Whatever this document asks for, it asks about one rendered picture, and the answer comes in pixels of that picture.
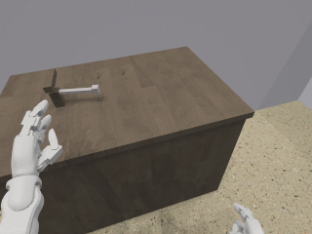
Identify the left robot hand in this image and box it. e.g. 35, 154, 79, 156
11, 99, 63, 178

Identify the counter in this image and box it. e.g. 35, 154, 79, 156
0, 46, 254, 234

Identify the tap lever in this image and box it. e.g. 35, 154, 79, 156
58, 85, 100, 95

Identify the robot left forearm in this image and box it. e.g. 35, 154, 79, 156
0, 175, 45, 234

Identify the right robot hand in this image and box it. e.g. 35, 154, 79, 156
229, 203, 264, 234

